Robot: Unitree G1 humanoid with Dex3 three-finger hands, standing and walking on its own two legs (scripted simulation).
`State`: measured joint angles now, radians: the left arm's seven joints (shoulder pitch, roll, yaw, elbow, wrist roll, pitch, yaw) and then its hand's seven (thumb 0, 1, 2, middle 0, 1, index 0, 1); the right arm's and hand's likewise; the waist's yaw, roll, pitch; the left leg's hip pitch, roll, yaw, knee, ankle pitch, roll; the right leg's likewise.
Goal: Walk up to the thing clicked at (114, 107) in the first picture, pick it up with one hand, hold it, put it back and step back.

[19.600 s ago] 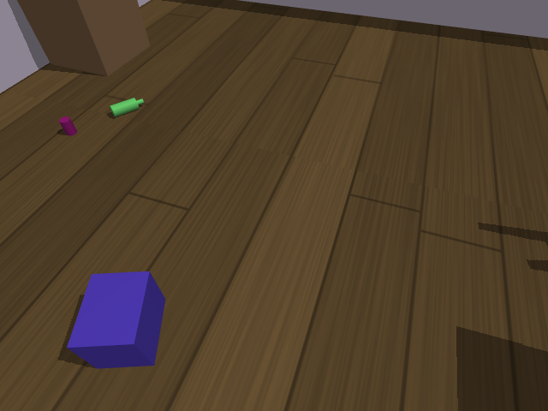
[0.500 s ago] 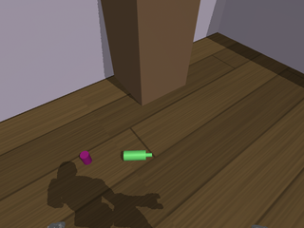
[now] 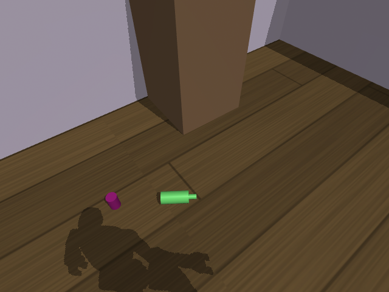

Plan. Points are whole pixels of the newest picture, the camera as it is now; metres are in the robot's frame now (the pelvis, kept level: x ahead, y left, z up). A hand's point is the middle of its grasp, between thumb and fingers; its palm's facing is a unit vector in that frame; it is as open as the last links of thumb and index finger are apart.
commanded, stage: stand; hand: left
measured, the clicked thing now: (178, 197) +0.74 +0.13 -0.75
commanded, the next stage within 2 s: walk up in 0.58 s
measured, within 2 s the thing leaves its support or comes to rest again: neither
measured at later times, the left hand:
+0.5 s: hand out of the picture +0.05 +0.25 -0.16, palm faces -0.02 -0.94 -0.35, open 7.4 cm
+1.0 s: hand out of the picture +0.12 +0.21 -0.14, palm faces +0.03 -0.92 -0.40, open 7.4 cm
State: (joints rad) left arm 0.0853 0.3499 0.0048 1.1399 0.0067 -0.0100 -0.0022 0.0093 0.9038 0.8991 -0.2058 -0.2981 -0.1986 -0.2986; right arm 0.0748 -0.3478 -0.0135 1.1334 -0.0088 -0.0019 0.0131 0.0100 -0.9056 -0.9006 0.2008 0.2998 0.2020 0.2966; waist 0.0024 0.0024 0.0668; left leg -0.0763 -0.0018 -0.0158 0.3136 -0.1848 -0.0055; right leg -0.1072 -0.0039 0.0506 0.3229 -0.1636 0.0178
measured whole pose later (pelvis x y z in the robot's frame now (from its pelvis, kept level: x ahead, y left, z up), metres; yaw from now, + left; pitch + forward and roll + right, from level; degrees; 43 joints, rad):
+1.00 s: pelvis +0.08 -0.07 -0.01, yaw +0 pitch -4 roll +0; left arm 0.29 0.38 0.08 0.95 0.03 -0.05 -0.05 0.01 0.90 0.90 -0.21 -0.30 -0.20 -0.30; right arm 0.30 -0.43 -0.07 0.98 -0.02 -0.01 0.04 0.01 -0.91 -0.90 0.20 0.30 0.20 0.30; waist 0.02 0.06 0.07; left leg -0.39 0.00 -0.07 0.98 -0.37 0.03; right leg -0.13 0.02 -0.06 0.45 -0.25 -0.05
